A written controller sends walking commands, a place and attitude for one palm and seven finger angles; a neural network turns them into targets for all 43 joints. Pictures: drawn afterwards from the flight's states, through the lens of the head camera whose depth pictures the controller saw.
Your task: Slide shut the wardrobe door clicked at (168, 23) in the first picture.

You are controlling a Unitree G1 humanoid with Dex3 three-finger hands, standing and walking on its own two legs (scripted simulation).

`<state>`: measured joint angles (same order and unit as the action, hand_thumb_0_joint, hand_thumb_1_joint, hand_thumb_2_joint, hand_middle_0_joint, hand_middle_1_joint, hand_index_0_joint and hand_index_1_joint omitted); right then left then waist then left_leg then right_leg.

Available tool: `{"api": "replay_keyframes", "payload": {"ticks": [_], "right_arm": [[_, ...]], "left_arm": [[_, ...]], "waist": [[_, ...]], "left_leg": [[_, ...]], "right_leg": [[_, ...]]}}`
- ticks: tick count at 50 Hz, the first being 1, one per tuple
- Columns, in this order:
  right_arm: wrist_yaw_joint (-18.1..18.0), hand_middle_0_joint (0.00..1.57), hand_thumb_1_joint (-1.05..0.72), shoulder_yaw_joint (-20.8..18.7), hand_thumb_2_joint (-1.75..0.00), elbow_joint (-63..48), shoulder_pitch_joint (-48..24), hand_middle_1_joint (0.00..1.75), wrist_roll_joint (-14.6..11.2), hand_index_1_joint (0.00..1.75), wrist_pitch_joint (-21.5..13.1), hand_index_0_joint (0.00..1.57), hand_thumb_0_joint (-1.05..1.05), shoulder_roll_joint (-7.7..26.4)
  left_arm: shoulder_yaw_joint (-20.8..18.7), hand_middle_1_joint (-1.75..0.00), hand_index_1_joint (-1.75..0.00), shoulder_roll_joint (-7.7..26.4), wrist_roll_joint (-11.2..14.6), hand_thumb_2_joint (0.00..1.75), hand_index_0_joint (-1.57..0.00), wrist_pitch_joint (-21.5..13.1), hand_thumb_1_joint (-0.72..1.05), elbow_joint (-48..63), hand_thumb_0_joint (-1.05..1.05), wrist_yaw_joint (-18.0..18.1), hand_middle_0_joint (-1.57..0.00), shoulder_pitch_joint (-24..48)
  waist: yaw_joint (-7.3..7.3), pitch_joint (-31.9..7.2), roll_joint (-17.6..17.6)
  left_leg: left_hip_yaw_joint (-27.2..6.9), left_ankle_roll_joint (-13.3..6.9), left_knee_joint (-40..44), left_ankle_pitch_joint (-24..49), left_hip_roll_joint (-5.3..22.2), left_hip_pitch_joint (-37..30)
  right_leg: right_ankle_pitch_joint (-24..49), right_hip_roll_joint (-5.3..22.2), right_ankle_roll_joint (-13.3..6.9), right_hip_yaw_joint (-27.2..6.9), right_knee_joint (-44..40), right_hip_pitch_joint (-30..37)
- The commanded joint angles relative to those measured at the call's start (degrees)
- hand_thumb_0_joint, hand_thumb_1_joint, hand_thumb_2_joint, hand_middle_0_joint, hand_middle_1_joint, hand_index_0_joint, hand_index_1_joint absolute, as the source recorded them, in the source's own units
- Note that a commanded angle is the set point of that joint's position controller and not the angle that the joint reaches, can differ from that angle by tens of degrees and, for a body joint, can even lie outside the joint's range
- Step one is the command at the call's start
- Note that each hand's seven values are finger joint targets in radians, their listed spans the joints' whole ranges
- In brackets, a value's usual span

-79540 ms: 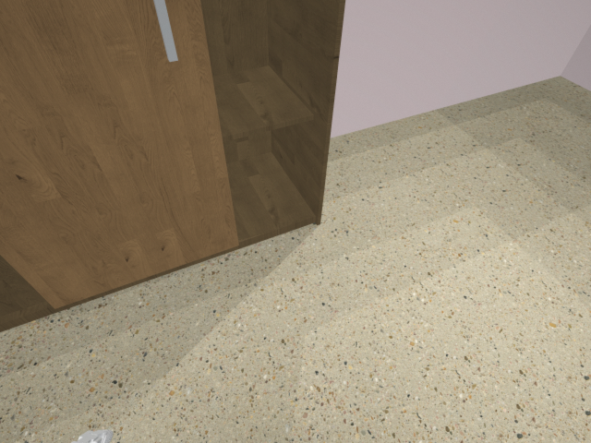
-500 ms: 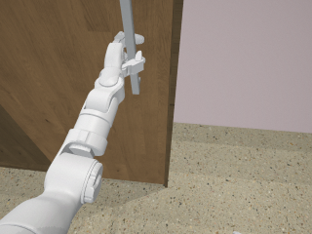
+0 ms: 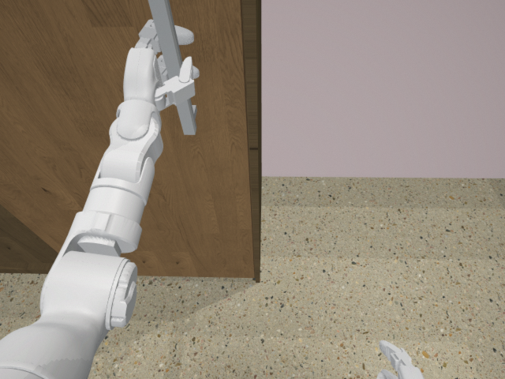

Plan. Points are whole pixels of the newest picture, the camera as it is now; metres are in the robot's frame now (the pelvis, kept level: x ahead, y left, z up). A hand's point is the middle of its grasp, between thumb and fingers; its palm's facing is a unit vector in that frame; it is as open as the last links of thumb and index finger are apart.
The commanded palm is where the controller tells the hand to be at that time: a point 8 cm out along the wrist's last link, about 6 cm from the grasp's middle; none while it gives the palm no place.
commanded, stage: step sideways, sliding the door along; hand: left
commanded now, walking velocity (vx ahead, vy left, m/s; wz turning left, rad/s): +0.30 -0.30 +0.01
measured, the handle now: (174, 43) +0.52 +0.14 +0.25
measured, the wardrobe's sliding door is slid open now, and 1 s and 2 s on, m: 0.00 0.00 0.01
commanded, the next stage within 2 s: stop walking and hold the door there in 1.90 s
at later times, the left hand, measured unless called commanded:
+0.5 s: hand (197, 82) +0.48 +0.10 +0.22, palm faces +0.29 -0.95 -0.08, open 6.3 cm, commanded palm +0.44 +0.08 +0.23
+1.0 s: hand (201, 77) +0.49 +0.10 +0.22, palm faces +0.64 -0.77 -0.06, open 6.9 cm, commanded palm +0.45 +0.02 +0.22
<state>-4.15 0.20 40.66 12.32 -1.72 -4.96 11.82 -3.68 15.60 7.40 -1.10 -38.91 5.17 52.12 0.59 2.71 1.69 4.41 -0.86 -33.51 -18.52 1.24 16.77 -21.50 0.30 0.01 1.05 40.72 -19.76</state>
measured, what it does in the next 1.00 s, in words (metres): steps to the right: right foot, then left foot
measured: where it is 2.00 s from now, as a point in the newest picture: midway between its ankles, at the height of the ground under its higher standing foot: (280, 293)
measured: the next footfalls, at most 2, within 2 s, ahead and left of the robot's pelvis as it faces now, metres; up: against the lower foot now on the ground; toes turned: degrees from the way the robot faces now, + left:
right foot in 0.58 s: +0.22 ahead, -0.29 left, +0.00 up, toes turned +7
left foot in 0.76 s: +0.15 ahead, -0.04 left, +0.00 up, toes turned +23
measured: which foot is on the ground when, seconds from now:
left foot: down 0.00-0.62, up 0.64-0.74, down 0.76-1.00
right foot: down 0.00-0.32, up 0.34-0.56, down 0.58-1.00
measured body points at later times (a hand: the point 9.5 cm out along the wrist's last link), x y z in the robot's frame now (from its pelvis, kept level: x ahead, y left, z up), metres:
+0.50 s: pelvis +0.06 -0.12 +0.00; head +0.16 -0.10 +0.43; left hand +0.46 +0.15 +0.22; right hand +0.30 -0.29 -0.12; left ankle +0.00 +0.07 -0.73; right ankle +0.12 -0.26 -0.69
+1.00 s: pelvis +0.19 -0.20 +0.00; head +0.28 -0.19 +0.43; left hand +0.45 +0.14 +0.22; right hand +0.44 -0.34 -0.11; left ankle +0.07 -0.05 -0.70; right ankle +0.19 -0.30 -0.73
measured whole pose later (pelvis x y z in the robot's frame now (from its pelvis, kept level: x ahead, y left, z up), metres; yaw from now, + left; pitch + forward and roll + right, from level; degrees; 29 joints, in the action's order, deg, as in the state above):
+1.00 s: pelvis +0.19 -0.20 +0.00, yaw +12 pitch +0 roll +0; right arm 1.5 -1.6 33.3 6.5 -3.3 -9.4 12.1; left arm -14.5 12.3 3.7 0.7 10.1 12.3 24.4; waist -8.4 13.6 3.4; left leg 7.4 3.0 -44.5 -19.1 11.9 12.7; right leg -19.8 0.1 -1.3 4.7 35.5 -14.6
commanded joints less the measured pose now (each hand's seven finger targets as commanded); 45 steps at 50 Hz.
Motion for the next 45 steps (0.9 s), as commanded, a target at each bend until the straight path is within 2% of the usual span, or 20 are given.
{"api": "replay_keyframes", "payload": {"ticks": [1, 6, 9, 12, 14, 15, 16, 17, 20, 27, 29, 30, 31, 32, 34, 36, 38, 39, 42, 45], "right_arm": [[-0.5, 0.20, -0.90, -2.4, -0.90, -7.0, -3.9, 0.30, -0.3, 0.30, -0.7, 0.20, 0.00, 8.0], [0.0, 0.20, -0.90, -2.5, -0.90, -8.9, -5.8, 0.30, -1.7, 0.30, -0.5, 0.20, 0.00, 7.5], [-0.5, 0.20, -0.90, -2.8, -0.90, -9.0, -9.4, 0.30, -2.2, 0.30, -1.1, 0.20, 0.00, 6.0], [-0.2, 0.20, -0.90, -1.8, -0.90, -8.2, -9.1, 0.30, -1.5, 0.30, -2.1, 0.20, 0.00, 3.2], [0.0, 0.20, -0.90, -3.0, -0.90, -7.5, -7.0, 0.30, -1.1, 0.30, -1.9, 0.20, 0.00, 4.4], [1.1, 0.20, -0.90, -4.7, -0.90, -8.8, -6.1, 0.30, -0.8, 0.30, -1.4, 0.20, 0.00, 7.8], [3.3, 0.20, -0.90, -5.4, -0.90, -9.1, -7.1, 0.30, -1.0, 0.30, -0.6, 0.20, 0.00, 7.8], [4.5, 0.20, -0.90, -6.1, -0.90, -10.2, -7.7, 0.30, -1.2, 0.30, -0.4, 0.20, 0.00, 8.3], [4.8, 0.20, -0.90, -5.8, -0.90, -10.9, -8.5, 0.30, -1.3, 0.30, 0.0, 0.20, 0.00, 7.8], [4.6, 0.20, -0.90, -5.2, -0.90, -14.7, -10.5, 0.30, -2.3, 0.30, -2.5, 0.20, 0.00, 7.5], [4.1, 0.20, -0.90, -4.6, -0.90, -14.7, -10.7, 0.30, -2.8, 0.30, -3.9, 0.20, 0.00, 6.0], [3.7, 0.20, -0.90, -4.6, -0.90, -13.8, -10.2, 0.30, -2.8, 0.30, -4.0, 0.20, 0.00, 5.1], [3.1, 0.20, -0.90, -5.0, -0.90, -13.4, -11.2, 0.30, -2.3, 0.30, -4.1, 0.20, 0.00, 4.8], [2.2, 0.20, -0.90, -4.3, -0.90, -13.5, -10.9, 0.30, -2.3, 0.30, -4.2, 0.20, 0.00, 3.7], [1.3, 0.20, -0.90, -2.2, -0.90, -12.3, -12.3, 0.30, -2.1, 0.30, -5.7, 0.20, 0.00, 2.8], [1.3, 0.20, -0.90, -3.5, -0.90, -12.0, -10.7, 0.30, -1.7, 0.30, -5.7, 0.20, 0.00, 4.1], [3.6, 0.20, -0.90, -6.0, -0.90, -14.6, -10.8, 0.30, -1.9, 0.30, -5.0, 0.20, 0.00, 8.3], [4.6, 0.20, -0.90, -5.9, -0.90, -15.7, -10.6, 0.30, -1.5, 0.30, -5.6, 0.20, 0.00, 6.6], [5.7, 0.20, -0.90, -4.6, -0.90, -16.2, -9.9, 0.30, -1.9, 0.30, -7.7, 0.20, 0.00, 5.9], [5.9, 0.20, -0.90, -3.6, -0.90, -17.3, -10.3, 0.30, -1.8, 0.30, -8.6, 0.20, 0.00, 6.0]], "left_arm": [[4.1, -1.40, -1.40, 0.4, -0.4, 0.90, -0.45, -7.3, 0.90, 22.6, 0.00, -2.1, -0.45, 37.1], [8.1, -1.40, -1.40, -4.3, -1.1, 0.90, -0.45, -7.7, 0.90, 28.7, 0.00, -2.6, -0.45, 37.3], [7.4, -1.40, -1.40, -3.0, -2.0, 0.90, -0.45, -7.5, 0.90, 31.2, 0.00, -2.2, -0.45, 36.2], [14.3, -1.40, -1.40, -10.8, -2.8, 0.90, -0.45, -9.6, 0.90, 37.4, 0.00, -2.7, -0.45, 36.7], [14.9, -1.40, -1.40, -10.4, -2.9, 0.90, -0.45, -10.8, 0.90, 39.2, 0.00, -2.3, -0.45, 36.3], [15.5, -1.40, -1.40, -11.2, -1.6, 0.90, -0.45, -11.0, 0.90, 40.6, 0.00, -2.6, -0.45, 34.8], [14.7, -1.40, -1.40, -11.4, -0.6, 0.90, -0.45, -11.0, 0.90, 40.5, 0.00, -3.6, -0.45, 35.3], [13.2, -1.40, -1.40, -9.8, -1.9, 0.90, -0.45, -11.2, 0.90, 42.9, 0.00, -4.1, -0.45, 39.0], [13.0, -1.40, -1.40, -9.0, -2.2, 0.90, -0.45, -10.5, 0.90, 44.7, 0.00, -4.4, -0.45, 33.5], [11.9, -1.40, -1.40, -6.8, -2.6, 0.90, -0.45, -8.9, 0.90, 49.1, 0.00, -4.8, -0.45, 23.6], [10.7, -1.40, -1.40, -4.3, -3.5, 0.90, -0.45, -8.6, 0.90, 50.4, 0.00, -4.3, -0.45, 20.6], [8.7, -1.40, -1.40, -1.3, -4.0, 0.90, -0.45, -8.4, 0.90, 51.1, 0.00, -3.5, -0.45, 19.1], [5.9, -1.40, -1.40, 1.3, -3.7, 0.90, -0.45, -8.2, 0.90, 52.5, 0.00, -3.2, -0.45, 16.0], [7.1, -1.40, -1.40, 0.1, -3.8, 0.90, -0.45, -8.3, 0.90, 55.5, 0.00, -3.2, -0.45, 12.9], [10.3, -1.40, -1.40, -3.9, -2.9, 0.90, -0.45, -8.3, 0.90, 64.5, 0.00, -2.2, -0.45, 12.0], [11.2, -1.40, -1.40, -4.8, -2.8, 0.90, -0.45, -9.2, 0.90, 66.5, 0.00, -1.4, -0.45, 10.2], [14.7, -1.40, -1.40, -8.1, -2.2, 0.90, -0.45, -9.9, 0.90, 67.2, 0.00, -2.7, -0.45, 8.7], [14.9, -1.40, -1.40, -9.5, -2.6, 0.90, -0.45, -10.3, 0.90, 69.7, 0.00, -3.1, -0.45, 9.5], [16.5, -1.40, -1.40, -9.7, -3.4, 0.90, -0.45, -9.8, 0.90, 71.3, 0.00, -2.6, -0.45, 6.0], [16.1, -1.40, -1.40, -8.5, -3.9, 0.90, -0.45, -9.6, 0.90, 73.6, 0.00, -2.5, -0.45, -0.3]], "waist": [[2.41, -18.1, 6.5], [2.74, -21.1, 4.6], [0.49, -18.7, -16.6], [1.31, -19.1, -7.8], [4.02, -24.4, -2.3], [3.88, -28.0, 9.6], [2.09, -31.2, 9.3], [2.26, -27.3, 4.4], [2.76, -21.1, 6.7], [1.68, -19.0, 15.2], [1.50, -19.4, 8.0], [1.49, -21.6, -3.9], [-0.39, -24.1, -19.0], [-1.28, -23.7, -20.1], [0.91, -24.0, -8.1], [1.82, -28.2, -7.4], [0.53, -30.2, 6.1], [-0.02, -27.8, 10.6], [1.08, -21.6, 17.4], [0.63, -20.1, 14.5]], "left_leg": [[-21.1, -11.8, 6.8, 26.8, 20.7, -24.2], [-5.7, -5.4, -5.2, 25.6, 11.8, -12.1], [-2.8, 0.4, -23.7, -5.2, -0.3, 8.3], [-4.3, -0.2, -12.4, -9.0, 1.3, 7.2], [-4.6, -1.8, 7.1, 21.7, 6.7, -19.0], [-21.9, -8.7, 5.3, 52.1, 20.8, -37.1], [-25.2, -11.9, 3.1, 59.7, 27.9, -42.4], [-22.8, -12.7, 2.1, 54.3, 28.6, -40.4], [-16.5, -11.1, 1.3, 52.3, 25.4, -38.5], [2.7, -1.4, -4.9, 46.6, 14.8, -25.4], [4.7, -2.2, -13.0, 37.1, 9.3, -17.9], [4.7, 2.0, -20.3, 24.7, 4.9, -9.0], [1.2, 3.8, -27.0, -6.8, -0.3, 2.6], [-3.3, 2.0, -28.5, -18.4, 0.6, 5.7], [-4.2, 1.2, -9.8, -13.2, 1.8, 5.9], [0.0, 0.3, 6.3, 22.9, 6.0, -14.5], [-9.7, -6.4, 4.1, 61.0, 22.3, -33.5], [-6.0, -7.4, 1.9, 64.5, 22.2, -37.1], [1.6, -4.0, -1.5, 67.9, 17.0, -38.5], [5.3, -1.8, -7.8, 63.3, 14.9, -32.0]], "right_leg": [[-6.4, 0.7, -1.4, -2.8, 6.6, -11.5], [13.6, 0.3, -2.5, 0.0, -11.8, 11.7], [39.4, 14.4, -11.6, -20.4, -18.8, 24.2], [60.0, 13.7, -9.9, -11.2, -9.1, 27.9], [49.9, 8.9, -3.8, -1.1, 3.8, 11.1], [18.4, 1.8, 0.6, -0.2, 14.5, -9.6], [-6.5, 1.1, -1.0, -6.9, 23.9, -13.8], [-8.0, 2.3, -2.0, -9.3, 24.9, -17.9], [-4.0, 3.6, -0.9, -5.5, 17.8, -20.5], [14.2, -2.3, 0.6, 5.7, -6.5, 5.7], [40.9, 0.4, 0.7, 4.3, -12.3, 15.3], [62.9, 7.5, -2.2, -3.8, -11.5, 22.5], [78.8, 13.2, -6.3, -13.4, -8.5, 30.8], [80.5, 16.8, -6.8, -15.5, -8.0, 30.1], [79.3, 16.1, -6.9, -12.0, -3.6, 30.3], [64.6, 10.0, -1.8, -5.2, 2.4, 18.2], [3.1, 2.3, 0.9, -1.5, 11.0, -4.8], [-5.1, 0.9, 0.3, -1.7, 11.0, -8.5], [2.8, -0.5, 0.0, 2.7, 1.5, -8.4], [16.2, -1.5, 0.5, 4.6, -8.3, 1.7]]}}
